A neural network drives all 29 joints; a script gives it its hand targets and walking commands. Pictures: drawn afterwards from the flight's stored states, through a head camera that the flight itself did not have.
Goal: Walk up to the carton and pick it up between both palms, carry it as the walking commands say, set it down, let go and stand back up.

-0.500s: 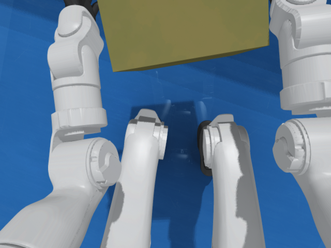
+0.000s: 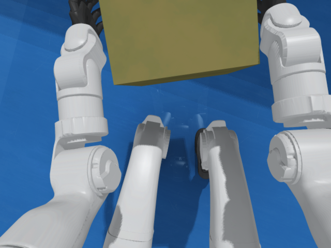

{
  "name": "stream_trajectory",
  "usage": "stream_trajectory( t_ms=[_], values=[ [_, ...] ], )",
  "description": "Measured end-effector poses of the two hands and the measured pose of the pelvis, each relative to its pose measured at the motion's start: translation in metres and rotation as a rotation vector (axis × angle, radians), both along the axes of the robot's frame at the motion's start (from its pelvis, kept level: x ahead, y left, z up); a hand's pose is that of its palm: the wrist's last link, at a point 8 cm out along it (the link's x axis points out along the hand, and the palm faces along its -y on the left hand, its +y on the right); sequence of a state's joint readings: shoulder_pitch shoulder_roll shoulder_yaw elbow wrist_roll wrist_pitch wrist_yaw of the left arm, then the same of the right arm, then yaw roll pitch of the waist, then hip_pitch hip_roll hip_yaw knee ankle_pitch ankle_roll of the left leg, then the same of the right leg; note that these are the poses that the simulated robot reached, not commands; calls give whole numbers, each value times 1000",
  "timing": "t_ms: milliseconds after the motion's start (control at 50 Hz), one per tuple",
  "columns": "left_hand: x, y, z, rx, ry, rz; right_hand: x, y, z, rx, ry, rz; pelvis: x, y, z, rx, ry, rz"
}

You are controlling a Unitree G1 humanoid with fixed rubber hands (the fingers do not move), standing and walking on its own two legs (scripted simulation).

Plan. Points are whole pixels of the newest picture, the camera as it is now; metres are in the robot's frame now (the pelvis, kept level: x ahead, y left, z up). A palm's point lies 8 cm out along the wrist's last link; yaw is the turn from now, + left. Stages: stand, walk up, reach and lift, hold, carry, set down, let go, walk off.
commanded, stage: reach and lift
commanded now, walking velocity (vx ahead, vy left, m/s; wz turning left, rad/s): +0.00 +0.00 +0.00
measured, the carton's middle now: (178, 36) +0.52 +0.04 -0.14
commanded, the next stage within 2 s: none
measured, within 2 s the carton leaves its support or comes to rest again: neither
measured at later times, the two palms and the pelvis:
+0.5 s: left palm (62, 20) +0.48 +0.20 +0.00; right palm (296, 1) +0.53 -0.12 -0.01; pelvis +0.00 +0.00 +0.06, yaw +0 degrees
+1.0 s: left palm (22, 18) +0.46 +0.20 +0.08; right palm out of the picture +0.50 -0.12 +0.06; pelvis +0.01 +0.00 +0.12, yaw +0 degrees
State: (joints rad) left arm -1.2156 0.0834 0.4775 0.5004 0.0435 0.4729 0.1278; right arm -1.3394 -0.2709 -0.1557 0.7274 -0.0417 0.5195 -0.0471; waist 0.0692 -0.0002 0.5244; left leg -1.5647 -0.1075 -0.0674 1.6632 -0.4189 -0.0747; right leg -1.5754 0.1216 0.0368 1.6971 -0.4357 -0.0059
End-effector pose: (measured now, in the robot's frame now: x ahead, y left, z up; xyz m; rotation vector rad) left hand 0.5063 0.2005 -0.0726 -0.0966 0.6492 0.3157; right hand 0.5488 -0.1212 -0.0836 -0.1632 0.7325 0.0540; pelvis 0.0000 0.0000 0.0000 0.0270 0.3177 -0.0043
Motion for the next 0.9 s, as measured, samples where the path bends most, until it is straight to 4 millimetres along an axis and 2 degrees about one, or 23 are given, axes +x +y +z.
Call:
stream_trajectory(
  t_ms=[360, 600, 900],
  values=[
    [-17, 0, 51, 8, 2, -7, -17, -1, 50, 3, 2, 3, 1, 5, 41, -16, -64, 2],
    [-27, -3, 93, 23, 2, -9, -27, -3, 89, 1, -1, 13, 3, 2, 72, -7, -116, -3],
    [-42, -2, 132, 19, 4, -6, -41, -2, 129, -19, -1, 32, 11, -3, 109, -5, -169, -1]
  ],
)
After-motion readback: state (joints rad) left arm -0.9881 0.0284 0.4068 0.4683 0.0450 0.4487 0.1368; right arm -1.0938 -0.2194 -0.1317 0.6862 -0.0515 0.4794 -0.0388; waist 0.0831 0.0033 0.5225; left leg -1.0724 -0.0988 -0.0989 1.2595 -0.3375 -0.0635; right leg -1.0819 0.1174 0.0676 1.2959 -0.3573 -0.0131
